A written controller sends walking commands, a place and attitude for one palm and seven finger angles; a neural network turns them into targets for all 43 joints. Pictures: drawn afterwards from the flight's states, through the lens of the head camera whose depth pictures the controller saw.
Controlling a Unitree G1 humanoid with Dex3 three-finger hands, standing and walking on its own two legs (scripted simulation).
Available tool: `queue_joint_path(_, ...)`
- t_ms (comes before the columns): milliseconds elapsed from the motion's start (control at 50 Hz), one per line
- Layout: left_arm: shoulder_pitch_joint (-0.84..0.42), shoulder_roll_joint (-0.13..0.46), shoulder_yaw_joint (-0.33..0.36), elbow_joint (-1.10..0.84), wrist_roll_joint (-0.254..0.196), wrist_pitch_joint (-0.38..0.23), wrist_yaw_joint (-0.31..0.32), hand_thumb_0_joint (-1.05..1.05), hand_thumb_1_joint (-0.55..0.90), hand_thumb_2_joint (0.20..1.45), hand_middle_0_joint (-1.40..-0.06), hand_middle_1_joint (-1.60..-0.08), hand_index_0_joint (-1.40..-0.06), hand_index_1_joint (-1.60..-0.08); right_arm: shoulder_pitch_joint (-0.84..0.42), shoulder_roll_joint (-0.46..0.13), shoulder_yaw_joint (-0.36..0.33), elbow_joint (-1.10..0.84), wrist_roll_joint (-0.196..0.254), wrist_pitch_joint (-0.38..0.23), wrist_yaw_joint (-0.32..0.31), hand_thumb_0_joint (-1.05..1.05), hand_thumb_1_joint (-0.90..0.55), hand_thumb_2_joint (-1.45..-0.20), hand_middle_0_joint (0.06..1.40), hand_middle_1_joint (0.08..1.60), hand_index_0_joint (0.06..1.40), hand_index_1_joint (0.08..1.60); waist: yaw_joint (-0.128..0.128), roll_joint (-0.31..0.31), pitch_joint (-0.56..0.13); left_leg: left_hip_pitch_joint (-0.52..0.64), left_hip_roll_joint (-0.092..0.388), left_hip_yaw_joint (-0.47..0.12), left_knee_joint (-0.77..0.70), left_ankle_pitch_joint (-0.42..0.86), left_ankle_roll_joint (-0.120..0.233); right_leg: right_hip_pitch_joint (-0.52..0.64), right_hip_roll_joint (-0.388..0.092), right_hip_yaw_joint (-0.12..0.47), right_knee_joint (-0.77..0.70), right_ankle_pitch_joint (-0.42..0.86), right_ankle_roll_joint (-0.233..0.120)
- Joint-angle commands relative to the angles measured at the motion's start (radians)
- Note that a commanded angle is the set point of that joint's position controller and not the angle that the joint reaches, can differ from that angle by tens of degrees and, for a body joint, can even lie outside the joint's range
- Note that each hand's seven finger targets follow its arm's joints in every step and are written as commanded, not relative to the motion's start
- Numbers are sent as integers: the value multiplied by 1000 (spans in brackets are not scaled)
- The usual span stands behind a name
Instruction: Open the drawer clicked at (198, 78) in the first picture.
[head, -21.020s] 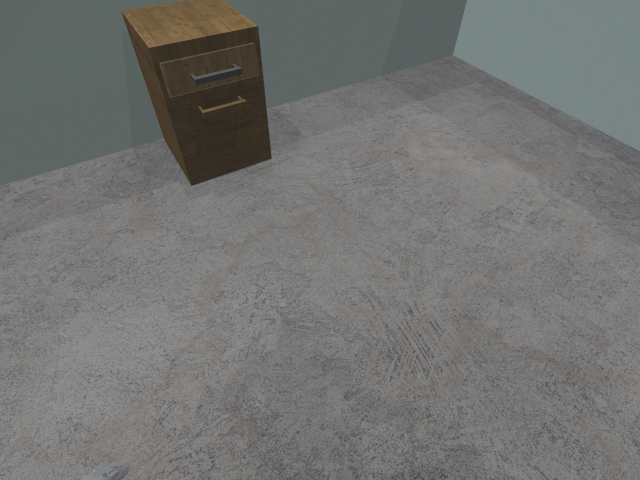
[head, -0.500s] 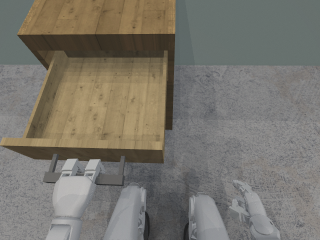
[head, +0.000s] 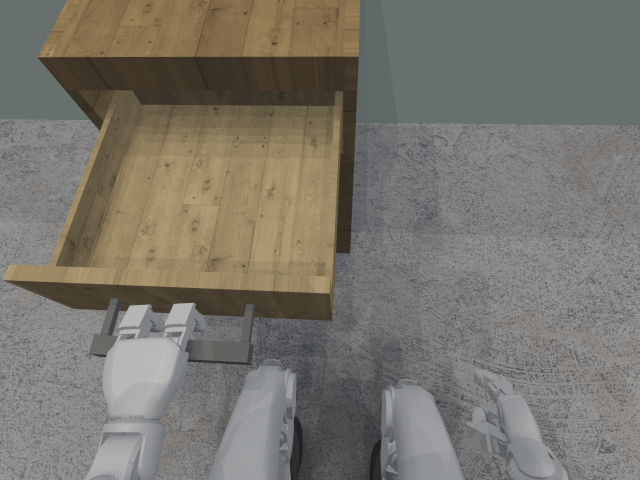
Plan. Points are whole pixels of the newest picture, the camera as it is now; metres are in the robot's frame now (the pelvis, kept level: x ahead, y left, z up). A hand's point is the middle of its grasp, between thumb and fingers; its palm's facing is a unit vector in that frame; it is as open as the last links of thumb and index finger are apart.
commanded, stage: open the thumb to release the handle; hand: left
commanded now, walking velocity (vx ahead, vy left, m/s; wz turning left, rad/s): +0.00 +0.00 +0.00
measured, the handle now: (176, 330) +0.28 +0.22 -0.05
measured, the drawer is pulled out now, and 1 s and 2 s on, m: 0.30 0.30 0.30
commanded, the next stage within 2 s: lift the hand off the handle in 0.24 s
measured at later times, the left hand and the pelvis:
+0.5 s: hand (168, 377) +0.23 +0.22 -0.07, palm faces -0.07 -0.09 -0.99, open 13.7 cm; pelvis -0.01 +0.01 +0.01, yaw +0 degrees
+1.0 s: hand (162, 363) +0.24 +0.22 -0.04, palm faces -0.06 -0.09 -0.99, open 13.8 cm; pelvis +0.00 +0.01 +0.03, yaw +0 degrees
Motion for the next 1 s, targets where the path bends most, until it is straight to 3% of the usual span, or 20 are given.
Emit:
queue_joint_path(0, 51, 129, 42, -142, -15, 8, 19, 0, -80, 480, -330, -1245, -330, -1245, -7, -101, -28, -130, 7, -39, -15, 0, -900, -900, 200, 300, 200, 300, -26, -66, -393, 373, -60, -14, -165, 201, 46, 234, 21, 56, -289, 314, -10)
queue_joint_path(60, 47, 151, 67, -129, -14, 1, 22, 0, -290, 390, -315, -1222, -315, -1222, -7, -100, -26, -125, 5, -42, -19, 0, -900, -900, 200, 300, 200, 300, -19, -63, -382, 364, -58, -17, -167, 196, 45, 227, 21, 52, -285, 296, -13)
queue_joint_path(120, 19, 129, 41, -132, -6, -3, 27, 0, -500, 300, -300, -1200, -300, -1200, -9, -102, -26, -126, 2, -41, -15, 0, -900, -900, 200, 300, 200, 300, -28, -48, -375, 376, -57, -19, -171, 183, 46, 196, 21, 43, -290, 263, -13)
queue_joint_path(200, 18, 130, 44, -137, 1, -2, 35, 0, -500, 300, -300, -1200, -300, -1200, -8, -105, -29, -126, 1, -42, -12, 0, -900, -900, 200, 300, 200, 300, -20, -21, -393, 406, -57, -25, -179, 198, 45, 181, 26, 31, -282, 261, -18)
queue_joint_path(320, 37, 129, 35, -167, -5, 14, 35, 0, -500, 300, -300, -1200, -300, -1200, -12, -106, -28, -141, 3, -39, -10, 0, -900, -900, 200, 300, 200, 300, -18, -28, -393, 422, -56, -29, -200, 189, 45, 195, 25, 28, -298, 241, -18)
queue_joint_path(420, -47, 126, 22, -144, 8, 21, 41, 0, -500, 300, -300, -1200, -300, -1200, -13, -107, -27, -127, 4, -41, -15, 0, -900, -900, 200, 300, 200, 300, -38, -23, -358, 419, -52, -35, -201, 161, 44, 154, 25, 17, -303, 196, -17)
queue_joint_path(580, -102, 121, 14, -123, 8, 35, 48, 0, -500, 300, -300, -1200, -300, -1200, -4, -108, -28, -117, 6, -48, -16, 0, -900, -900, 200, 300, 200, 300, -35, 8, -395, 455, -52, -39, -212, 183, 43, 154, 25, 8, -302, 205, -18)
queue_joint_path(680, -53, 125, 15, -153, -5, 62, 41, 0, -500, 300, -300, -1200, -300, -1200, 1, -107, -29, -135, 11, -40, -12, 0, -900, -900, 200, 300, 200, 300, -25, 0, -429, 490, -51, -39, -237, 220, 41, 209, 29, 11, -315, 244, -19)
queue_joint_path(820, -62, 114, -10, -152, -10, 80, 32, 0, -500, 300, -300, -1200, -300, -1200, 11, -105, -24, -133, 17, -36, -20, 0, -900, -900, 200, 300, 200, 300, -50, -34, -366, 493, -48, -37, -267, 192, 44, 235, 27, 9, -362, 231, -13)
queue_joint_path(920, -103, 122, -7, -142, -10, 82, 32, 0, -500, 300, -300, -1200, -300, -1200, 12, -107, -23, -127, 18, -41, -23, 0, -900, -900, 200, 300, 200, 300, -50, -3, -347, 512, -50, -32, -293, 181, 43, 250, 27, 10, -387, 218, -15)
queue_joint_path(980, -78, 125, 2, -143, -18, 82, 26, 0, -500, 300, -300, -1200, -300, -1200, 19, -107, -25, -132, 19, -40, -23, 0, -900, -900, 200, 300, 200, 300, -46, -14, -363, 537, -50, -28, -304, 215, 44, 285, 30, 15, -398, 255, -15)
